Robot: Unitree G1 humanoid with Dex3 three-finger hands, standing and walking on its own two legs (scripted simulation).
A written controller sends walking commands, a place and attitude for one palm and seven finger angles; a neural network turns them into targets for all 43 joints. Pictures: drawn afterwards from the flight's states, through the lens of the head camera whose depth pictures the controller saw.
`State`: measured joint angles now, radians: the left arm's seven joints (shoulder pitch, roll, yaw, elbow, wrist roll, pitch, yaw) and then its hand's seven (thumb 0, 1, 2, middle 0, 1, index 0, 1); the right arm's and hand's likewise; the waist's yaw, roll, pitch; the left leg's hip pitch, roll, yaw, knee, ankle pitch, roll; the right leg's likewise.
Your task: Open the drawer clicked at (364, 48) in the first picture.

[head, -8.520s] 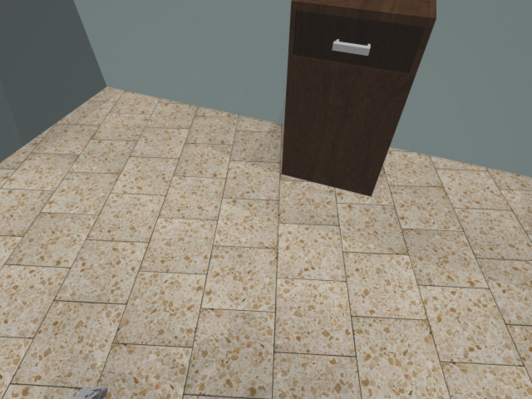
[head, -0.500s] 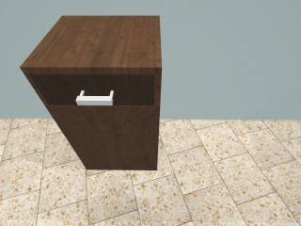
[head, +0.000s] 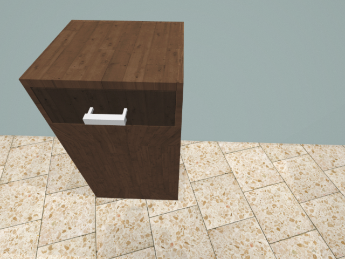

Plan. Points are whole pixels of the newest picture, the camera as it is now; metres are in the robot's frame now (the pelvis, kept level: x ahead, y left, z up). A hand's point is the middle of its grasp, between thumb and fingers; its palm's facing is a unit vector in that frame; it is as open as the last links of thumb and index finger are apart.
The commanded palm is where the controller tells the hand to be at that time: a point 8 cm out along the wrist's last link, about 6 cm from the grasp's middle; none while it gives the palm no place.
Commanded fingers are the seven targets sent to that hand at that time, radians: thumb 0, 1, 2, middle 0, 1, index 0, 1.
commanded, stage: raise the hand with hooked fingers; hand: left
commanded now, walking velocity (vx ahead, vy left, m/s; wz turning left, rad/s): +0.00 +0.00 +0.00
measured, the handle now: (106, 114) +0.54 +0.26 -0.01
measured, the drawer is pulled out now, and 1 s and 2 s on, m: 0.00 0.00 0.00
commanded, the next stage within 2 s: move the hooked fingers above the handle in 1.92 s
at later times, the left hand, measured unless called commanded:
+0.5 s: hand (94, 258) +0.14 +0.19 -0.06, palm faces -0.03 -0.11 -0.99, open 8.8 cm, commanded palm +0.14 +0.21 +0.00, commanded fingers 0.00 0.32 0.65 -0.24 -0.68 -0.24 -0.68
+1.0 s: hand (78, 208) +0.22 +0.23 +0.02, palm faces +0.05 -0.09 -0.99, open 11.8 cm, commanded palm +0.20 +0.23 +0.08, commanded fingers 0.00 -0.27 0.40 -0.28 -1.05 -0.28 -1.05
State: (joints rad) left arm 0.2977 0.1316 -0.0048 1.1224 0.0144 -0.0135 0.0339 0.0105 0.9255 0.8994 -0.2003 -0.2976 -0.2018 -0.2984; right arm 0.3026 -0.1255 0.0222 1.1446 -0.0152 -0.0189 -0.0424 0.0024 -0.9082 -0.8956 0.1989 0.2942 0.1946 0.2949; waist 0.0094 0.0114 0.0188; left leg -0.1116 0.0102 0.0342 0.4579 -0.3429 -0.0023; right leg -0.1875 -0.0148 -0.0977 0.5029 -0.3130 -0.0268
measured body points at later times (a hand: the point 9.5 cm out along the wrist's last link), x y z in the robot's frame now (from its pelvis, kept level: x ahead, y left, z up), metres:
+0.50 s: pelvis -0.05 -0.02 -0.04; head -0.02 -0.04 +0.41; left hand +0.13 +0.19 +0.00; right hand +0.21 -0.25 -0.09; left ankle -0.06 +0.12 -0.74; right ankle -0.03 -0.10 -0.74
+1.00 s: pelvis -0.04 +0.01 -0.01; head -0.02 -0.02 +0.43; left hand +0.21 +0.23 +0.07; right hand +0.11 -0.23 -0.13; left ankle -0.06 +0.12 -0.74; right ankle -0.03 -0.10 -0.74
